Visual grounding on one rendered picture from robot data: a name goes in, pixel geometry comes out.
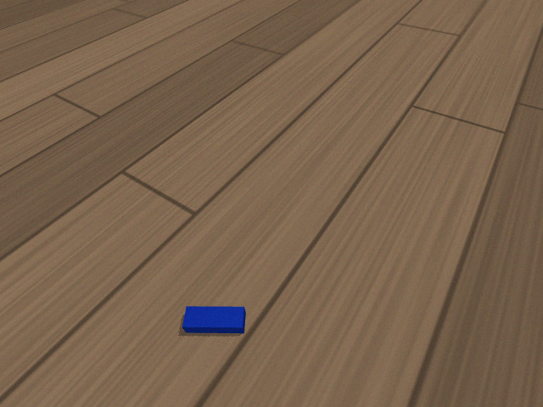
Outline carton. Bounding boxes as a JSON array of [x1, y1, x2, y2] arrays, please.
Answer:
[[182, 306, 246, 333]]

